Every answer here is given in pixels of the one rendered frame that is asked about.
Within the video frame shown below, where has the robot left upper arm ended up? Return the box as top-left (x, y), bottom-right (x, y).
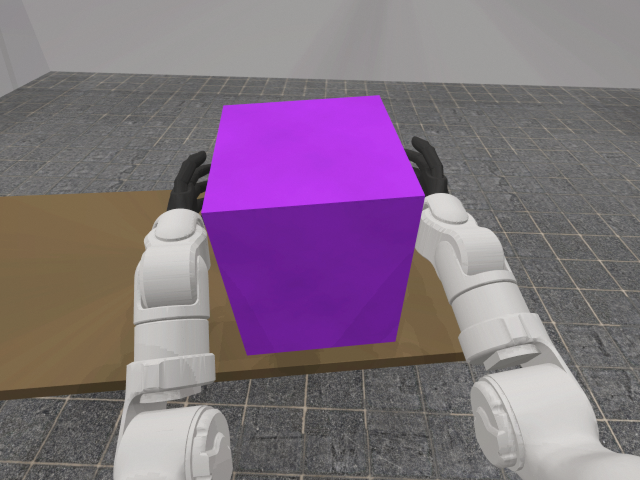
top-left (115, 405), bottom-right (233, 480)

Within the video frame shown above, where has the robot right upper arm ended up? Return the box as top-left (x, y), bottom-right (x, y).
top-left (470, 363), bottom-right (640, 480)

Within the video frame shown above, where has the left robot forearm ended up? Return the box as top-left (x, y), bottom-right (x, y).
top-left (113, 209), bottom-right (216, 480)

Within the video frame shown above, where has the right robot forearm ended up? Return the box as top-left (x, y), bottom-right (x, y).
top-left (415, 193), bottom-right (599, 439)

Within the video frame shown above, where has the right robot hand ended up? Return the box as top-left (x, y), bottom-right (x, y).
top-left (404, 136), bottom-right (449, 197)

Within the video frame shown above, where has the left robot hand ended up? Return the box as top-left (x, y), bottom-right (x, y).
top-left (166, 151), bottom-right (211, 225)

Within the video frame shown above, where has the carton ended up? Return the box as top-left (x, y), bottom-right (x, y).
top-left (201, 95), bottom-right (425, 356)

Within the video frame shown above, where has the table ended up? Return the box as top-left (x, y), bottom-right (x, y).
top-left (0, 190), bottom-right (466, 401)

